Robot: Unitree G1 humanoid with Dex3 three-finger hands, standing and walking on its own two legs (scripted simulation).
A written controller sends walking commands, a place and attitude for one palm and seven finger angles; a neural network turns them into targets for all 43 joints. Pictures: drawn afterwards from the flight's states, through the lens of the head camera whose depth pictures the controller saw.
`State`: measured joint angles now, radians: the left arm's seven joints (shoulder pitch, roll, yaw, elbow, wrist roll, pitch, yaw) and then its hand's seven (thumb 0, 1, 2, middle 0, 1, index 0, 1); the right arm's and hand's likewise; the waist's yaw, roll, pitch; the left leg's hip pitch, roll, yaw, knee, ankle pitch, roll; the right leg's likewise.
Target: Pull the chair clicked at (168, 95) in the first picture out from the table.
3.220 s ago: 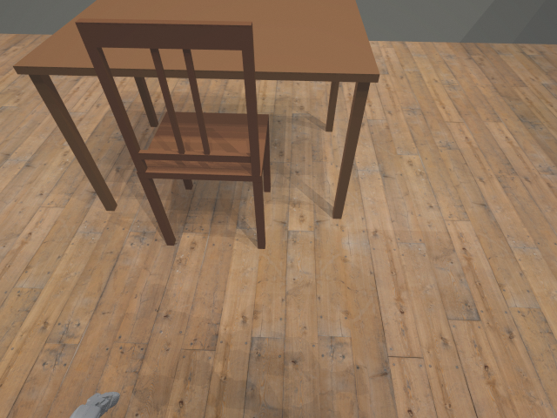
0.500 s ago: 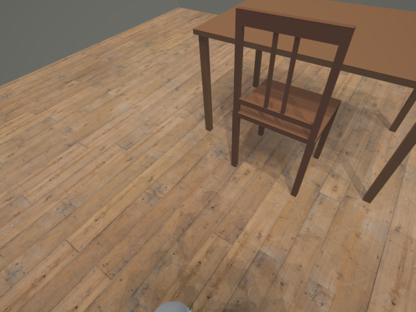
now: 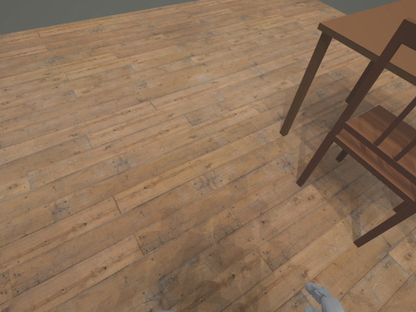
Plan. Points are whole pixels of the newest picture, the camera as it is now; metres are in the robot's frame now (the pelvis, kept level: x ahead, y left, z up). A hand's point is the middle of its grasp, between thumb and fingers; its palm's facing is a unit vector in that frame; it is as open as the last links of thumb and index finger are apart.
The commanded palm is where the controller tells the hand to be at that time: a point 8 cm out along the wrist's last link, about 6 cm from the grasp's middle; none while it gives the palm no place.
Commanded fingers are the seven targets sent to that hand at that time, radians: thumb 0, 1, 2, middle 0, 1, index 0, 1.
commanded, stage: walk to a spot facing it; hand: left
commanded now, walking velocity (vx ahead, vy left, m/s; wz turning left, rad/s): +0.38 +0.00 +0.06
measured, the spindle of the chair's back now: (406, 111) +0.80 -0.59 -0.06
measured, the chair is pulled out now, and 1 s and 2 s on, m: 0.00 0.00 0.00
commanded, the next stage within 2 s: turn to face it in 0.34 s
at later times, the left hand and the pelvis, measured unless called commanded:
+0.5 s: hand (158, 223) +0.33 +0.16 -0.17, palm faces -0.02 -0.99 -0.17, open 7.4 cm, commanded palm none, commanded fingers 0.00 0.90 0.90 -0.20 -0.30 -0.20 -0.30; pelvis +0.23 -0.01 -0.01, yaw -1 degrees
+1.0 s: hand (142, 201) +0.39 +0.22 -0.17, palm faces -0.12 -0.97 -0.20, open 7.4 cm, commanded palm none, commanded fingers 0.00 0.90 0.90 -0.20 -0.30 -0.20 -0.30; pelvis +0.32 +0.04 +0.00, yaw -16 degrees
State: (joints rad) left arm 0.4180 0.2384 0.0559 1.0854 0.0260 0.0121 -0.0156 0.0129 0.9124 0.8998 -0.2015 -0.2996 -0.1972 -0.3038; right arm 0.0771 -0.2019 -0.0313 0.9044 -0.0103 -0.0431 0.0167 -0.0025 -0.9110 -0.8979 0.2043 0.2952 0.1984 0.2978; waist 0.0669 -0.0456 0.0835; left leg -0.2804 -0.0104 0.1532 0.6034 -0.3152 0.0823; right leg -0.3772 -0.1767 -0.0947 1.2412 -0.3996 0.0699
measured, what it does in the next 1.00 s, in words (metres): walks ahead, turning right: right foot, then left foot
